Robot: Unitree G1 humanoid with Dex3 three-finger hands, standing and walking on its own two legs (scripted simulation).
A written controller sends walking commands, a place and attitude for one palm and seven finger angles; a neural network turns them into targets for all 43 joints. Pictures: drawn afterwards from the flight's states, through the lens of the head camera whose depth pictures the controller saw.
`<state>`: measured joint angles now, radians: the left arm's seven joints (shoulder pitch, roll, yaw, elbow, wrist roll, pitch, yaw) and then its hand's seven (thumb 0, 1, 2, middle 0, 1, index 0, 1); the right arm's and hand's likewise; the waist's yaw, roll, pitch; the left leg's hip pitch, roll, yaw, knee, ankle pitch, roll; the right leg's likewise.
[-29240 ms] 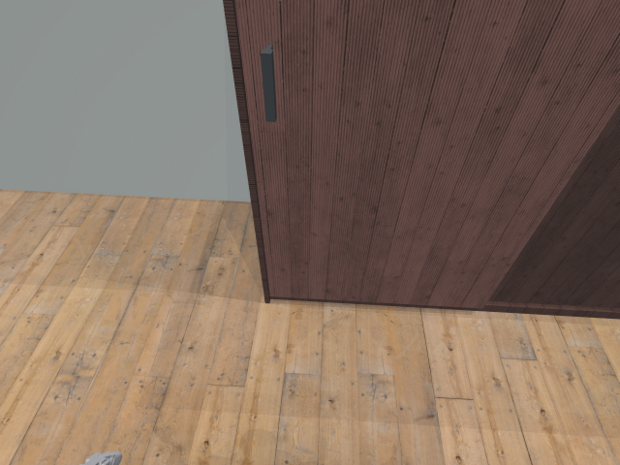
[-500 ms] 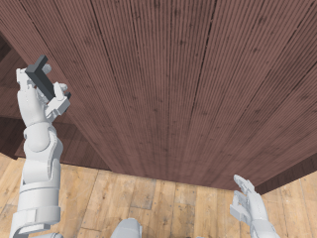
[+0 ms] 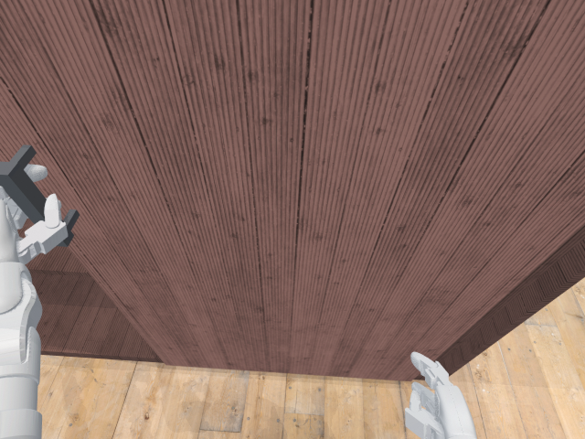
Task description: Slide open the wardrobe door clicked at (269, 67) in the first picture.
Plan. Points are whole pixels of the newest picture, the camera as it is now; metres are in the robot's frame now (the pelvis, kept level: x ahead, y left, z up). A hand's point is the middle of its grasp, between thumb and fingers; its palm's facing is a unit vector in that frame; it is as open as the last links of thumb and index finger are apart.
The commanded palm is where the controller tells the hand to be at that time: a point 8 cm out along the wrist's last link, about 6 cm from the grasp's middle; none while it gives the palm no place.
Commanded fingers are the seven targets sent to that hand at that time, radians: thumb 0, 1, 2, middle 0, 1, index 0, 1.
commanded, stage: stop walking and hold the door there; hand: left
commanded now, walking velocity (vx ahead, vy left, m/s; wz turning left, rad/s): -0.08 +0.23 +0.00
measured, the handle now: (44, 198) +0.35 +0.38 +0.12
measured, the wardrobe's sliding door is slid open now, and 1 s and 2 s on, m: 0.69 0.69 0.69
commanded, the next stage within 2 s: none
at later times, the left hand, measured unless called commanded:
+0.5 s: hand (53, 224) +0.31 +0.34 +0.12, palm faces +0.50 -0.83 -0.26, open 6.3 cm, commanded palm +0.27 +0.35 +0.09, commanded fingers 0.00 0.90 0.90 -0.45 -1.40 -0.45 -1.40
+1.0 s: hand (52, 224) +0.31 +0.34 +0.12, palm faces +0.50 -0.83 -0.26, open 6.1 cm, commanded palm +0.27 +0.36 +0.09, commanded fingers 0.00 0.90 0.90 -0.45 -1.40 -0.45 -1.40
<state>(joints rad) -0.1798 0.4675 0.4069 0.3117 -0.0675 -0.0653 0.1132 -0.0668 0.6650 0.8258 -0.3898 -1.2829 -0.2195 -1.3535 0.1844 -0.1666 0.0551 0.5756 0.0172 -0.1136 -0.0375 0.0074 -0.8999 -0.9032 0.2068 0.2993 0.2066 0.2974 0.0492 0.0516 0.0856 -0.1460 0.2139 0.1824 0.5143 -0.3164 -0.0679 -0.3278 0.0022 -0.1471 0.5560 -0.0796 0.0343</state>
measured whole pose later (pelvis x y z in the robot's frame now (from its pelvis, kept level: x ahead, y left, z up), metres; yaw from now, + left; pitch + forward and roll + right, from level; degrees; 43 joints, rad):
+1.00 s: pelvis -0.07 +0.03 -0.01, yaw -4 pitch +0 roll -1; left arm -0.46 0.54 0.38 0.92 -0.04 -0.15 0.13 -0.05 0.68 0.82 -0.32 -1.29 -0.28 -1.38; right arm 0.34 -0.33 -0.01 0.75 0.04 -0.05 -0.12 0.01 -0.90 -0.90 0.20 0.30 0.20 0.30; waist -0.03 0.04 -0.05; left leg -0.32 0.05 0.12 0.50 -0.17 0.03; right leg -0.24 -0.02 -0.07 0.49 -0.25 0.00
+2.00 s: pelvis -0.11 +0.13 -0.01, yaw -1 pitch +0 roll -1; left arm -0.57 0.35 0.16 0.74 -0.07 -0.10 0.12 -0.09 0.74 0.80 -0.36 -1.36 -0.31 -1.40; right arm 0.28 -0.30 0.02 0.73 0.03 -0.04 -0.12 0.01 -0.90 -0.90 0.20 0.30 0.20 0.30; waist -0.01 0.02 0.02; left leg -0.33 0.02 0.11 0.52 -0.19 0.05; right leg -0.21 0.02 -0.08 0.52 -0.31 -0.03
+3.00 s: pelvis -0.10 +0.12 -0.02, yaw +0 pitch +3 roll -1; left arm -0.48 0.37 0.28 0.58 -0.03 0.03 0.08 -0.01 -0.55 0.21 -0.27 -1.17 -0.31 -1.21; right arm 0.29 -0.24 0.01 0.73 0.02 -0.05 -0.06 0.01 -0.90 -0.90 0.20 0.30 0.20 0.30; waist -0.04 0.02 -0.03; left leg -0.43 0.03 0.09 0.61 -0.23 0.03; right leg -0.30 0.03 -0.09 0.59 -0.36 -0.05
